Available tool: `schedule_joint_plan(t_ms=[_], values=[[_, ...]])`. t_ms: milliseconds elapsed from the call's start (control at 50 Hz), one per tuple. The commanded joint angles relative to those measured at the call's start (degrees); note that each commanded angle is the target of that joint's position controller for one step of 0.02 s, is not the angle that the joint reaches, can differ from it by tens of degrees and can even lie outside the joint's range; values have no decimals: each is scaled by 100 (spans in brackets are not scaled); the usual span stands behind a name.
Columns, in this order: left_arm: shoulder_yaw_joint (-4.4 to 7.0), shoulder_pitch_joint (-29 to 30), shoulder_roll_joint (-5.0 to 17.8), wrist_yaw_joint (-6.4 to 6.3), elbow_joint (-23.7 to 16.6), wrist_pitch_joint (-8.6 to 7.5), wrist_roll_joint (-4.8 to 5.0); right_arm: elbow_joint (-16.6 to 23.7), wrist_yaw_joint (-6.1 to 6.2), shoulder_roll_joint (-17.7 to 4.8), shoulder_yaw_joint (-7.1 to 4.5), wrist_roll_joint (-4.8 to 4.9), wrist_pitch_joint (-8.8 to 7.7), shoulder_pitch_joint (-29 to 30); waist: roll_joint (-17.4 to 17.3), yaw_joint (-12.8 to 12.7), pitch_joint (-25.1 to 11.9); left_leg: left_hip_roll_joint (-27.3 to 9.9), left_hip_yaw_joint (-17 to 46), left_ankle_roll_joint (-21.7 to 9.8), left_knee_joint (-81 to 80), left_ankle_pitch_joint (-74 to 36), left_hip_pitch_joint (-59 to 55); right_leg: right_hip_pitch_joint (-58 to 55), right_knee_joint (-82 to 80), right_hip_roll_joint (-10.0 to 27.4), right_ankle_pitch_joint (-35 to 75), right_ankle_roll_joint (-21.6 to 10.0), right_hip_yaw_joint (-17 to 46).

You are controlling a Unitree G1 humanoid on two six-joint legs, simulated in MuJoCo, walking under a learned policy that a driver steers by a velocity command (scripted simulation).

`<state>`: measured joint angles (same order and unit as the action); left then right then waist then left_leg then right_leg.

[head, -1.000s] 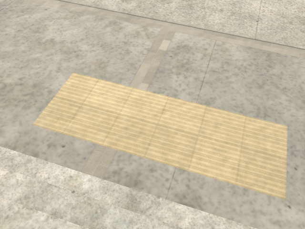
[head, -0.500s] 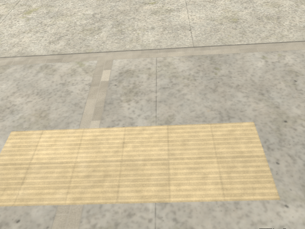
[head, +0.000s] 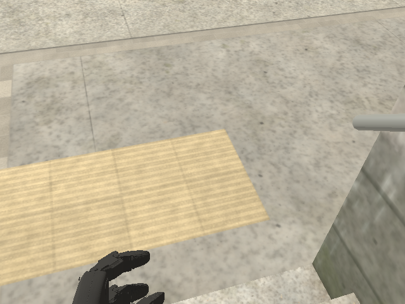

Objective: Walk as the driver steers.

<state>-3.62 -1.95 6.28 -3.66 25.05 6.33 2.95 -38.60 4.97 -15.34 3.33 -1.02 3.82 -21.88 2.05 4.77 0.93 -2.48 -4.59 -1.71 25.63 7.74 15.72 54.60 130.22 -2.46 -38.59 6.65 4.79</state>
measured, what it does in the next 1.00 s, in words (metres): climbs: right foot 0.20 m higher, then left foot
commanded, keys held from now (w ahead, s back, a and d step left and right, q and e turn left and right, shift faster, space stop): no key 0.48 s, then w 0.52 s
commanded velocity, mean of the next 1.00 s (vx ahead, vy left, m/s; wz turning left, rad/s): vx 0.16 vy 0.00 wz -0.07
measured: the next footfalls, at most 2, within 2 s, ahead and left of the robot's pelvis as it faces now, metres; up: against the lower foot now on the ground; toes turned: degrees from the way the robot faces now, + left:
right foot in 0.10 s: -0.02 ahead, -0.15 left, +0.20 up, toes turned -1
left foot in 0.60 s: -0.10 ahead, +0.12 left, +0.20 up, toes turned -8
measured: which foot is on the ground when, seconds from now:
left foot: down 0.00-0.12, up 0.14-0.58, down 0.60-1.00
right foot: up 0.00-0.08, down 0.10-0.62, up 0.64-1.00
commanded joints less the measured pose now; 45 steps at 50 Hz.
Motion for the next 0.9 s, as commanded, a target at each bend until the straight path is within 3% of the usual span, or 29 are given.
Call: schedule_joint_plan(t_ms=[20,80,100,120,140,160,180,200,240,280,320,360,420,440,480,540,560,600,620,640,660,680,720,780,800,820,840,880,900], values=[[-47,394,153,93,-624,-266,-131,294,-17,-1361,-446,53,-78,267,-1027,-380,-788,-1217,969,-1112,-1111,-1862,-706,-689,-1669,477,-466,-214,-415],[-68,-468,260,223,-228,-324,-224,62,-231,-1577,-666,336,-60,-19,-1685,-575,-631,-1064,416,-988,-1380,-2654,388,-2825,-3231,302,-1899,-834,-784],[-33,-803,375,267,6,-305,-312,-116,-293,-1349,-690,451,-45,-276,-1308,-618,-275,-962,366,-965,-1127,-2567,426,-2889,-4509,210,-1755,-1155,-533],[43,-1114,626,340,421,-279,-362,-326,-321,-1007,-728,398,-52,-879,93,-330,281,-620,144,-882,-238,-1706,228,-2187,-5904,189,566,-1465,71],[304,-1415,1633,207,560,-280,-305,303,-413,-691,-677,214,-122,-231,3198,-470,642,-69,-3,-641,776,2326,2008,-1825,-8220,999,867,-2268,2999],[347,-1889,1555,233,498,-552,-682,562,-455,-1224,-888,436,-280,1162,2473,-1354,826,357,1902,-579,1346,3996,3530,-2421,-9491,1467,446,-3100,4759],[559,-2046,1859,284,767,-736,-885,632,-543,-1091,-942,639,-490,1565,1941,-1296,558,839,3370,-622,1917,3500,4660,-3161,-9232,1597,957,-3475,4754],[657,-1921,1648,282,988,-773,-738,320,-580,-774,-886,536,-530,1289,1641,-1059,-8,1088,3738,-569,2300,2625,5068,-3824,-8548,1515,1840,-3288,4196],[503,-1390,986,354,1100,-532,-586,-269,-387,-973,-988,251,-294,581,1080,-549,-776,1300,3000,-278,3833,1164,3588,-2809,-7618,1216,2557,-2462,2996],[241,-673,612,425,853,-255,-558,-229,-290,-532,-856,393,161,908,297,-287,-561,1763,2221,154,6298,648,2928,-1204,-7783,1192,1753,-2164,2185],[81,-179,717,252,610,-172,-452,150,-199,-194,-642,315,400,1064,217,46,-245,1695,1802,461,7438,293,3027,-662,-8255,1149,1414,-1946,2068],[40,-389,814,88,598,-223,-406,306,-176,-147,-530,242,448,1005,222,-11,-252,1551,1774,683,7752,-247,3328,-1118,-8137,1070,1641,-1788,1855],[164,-1344,1074,0,770,-419,-399,323,-126,-362,-591,347,266,1041,519,-483,-735,1173,1991,799,8143,296,3798,-2951,-8184,1093,2586,-1736,1981],[147,-1185,1158,-1,709,-386,-378,501,-120,-248,-573,278,254,1183,353,-321,-547,1165,1750,785,7918,649,3506,-2822,-8365,1115,3626,-1909,1974],[157,-1014,1138,-76,790,-353,-387,614,-191,-91,-509,233,205,1142,430,-193,-796,710,1653,862,6856,1728,2731,-3176,-8500,1215,4218,-1947,1957],[225,-690,1081,9,908,-401,-405,274,-399,-101,-498,291,230,370,678,44,-939,376,857,907,4693,2150,1086,-2891,-8580,919,2995,-1620,1277],[259,-992,971,33,1121,-336,-276,332,-444,331,-355,295,273,375,834,41,-588,593,197,784,2836,3686,565,-2756,-9076,632,2043,-1445,815],[285,-1069,697,69,1303,-379,-267,-300,-531,701,-285,241,179,-771,647,271,-227,988,-345,362,1072,2689,-1098,-1976,-8278,344,1312,-1183,159],[314,-1174,519,95,1146,-473,-193,-437,-608,531,-296,172,25,-764,-314,-200,136,925,1026,-186,1532,1062,-847,-1581,-7107,-104,1453,-920,-62],[403,-938,728,216,625,-652,154,-418,-619,-652,-605,243,-176,-530,-1803,-616,452,-393,4832,-1250,58,1816,39,-650,-7028,-127,-705,-987,18],[576,54,1278,141,562,-879,435,-310,-581,-652,-625,210,-403,-254,-958,-380,1289,-922,5368,-1430,-401,1237,-267,360,-6466,13,-60,-918,601],[547,117,1109,96,664,-938,393,-348,-523,-734,-648,96,-482,-21,-828,-515,1157,-1075,5185,-1479,-186,1371,-400,506,-6568,151,418,-937,786],[539,-281,1061,114,944,-841,56,-309,-458,-527,-618,246,-438,277,-867,-630,716,-1028,4198,-1314,343,903,-475,137,-6536,474,1498,-825,385],[464,-705,675,298,1118,-723,-215,-183,-452,-208,-547,244,-255,307,-715,-724,55,-536,3086,-1079,727,986,875,-1561,-5911,275,3024,-895,-356],[449,-181,587,396,1060,-736,-124,-423,-330,33,-528,347,-282,-472,-750,-176,187,-596,3410,-1149,1193,1885,-376,-14,-5712,582,3746,-800,245],[404,-387,578,411,947,-705,-185,-281,-373,-189,-523,203,-253,-210,-696,-487,94,-585,3158,-1156,991,1247,135,-467,-6108,404,3111,-869,-177],[453,139,647,475,908,-781,-167,-480,-286,-1,-551,291,-302,-951,-847,74,219,-574,3450,-1155,1393,1766,-940,577,-6118,661,3699,-764,333],[620,474,1063,551,816,-830,-99,-753,-200,-188,-620,219,-426,-1784,-820,350,244,-589,3612,-1194,1729,2244,-1886,1684,-6930,539,4067,-729,864],[642,617,1073,567,758,-849,-138,-781,-186,-242,-644,198,-491,-1835,-1001,377,215,-638,3688,-1184,1730,2217,-1886,1683,-7251,515,4232,-729,938]])
Keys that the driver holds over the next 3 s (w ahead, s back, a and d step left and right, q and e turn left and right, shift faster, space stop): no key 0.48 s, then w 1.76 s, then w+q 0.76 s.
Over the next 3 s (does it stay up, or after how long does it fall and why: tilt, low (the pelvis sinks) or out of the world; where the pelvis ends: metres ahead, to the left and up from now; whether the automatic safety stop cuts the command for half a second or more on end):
stays up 1.14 -0.02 -0.63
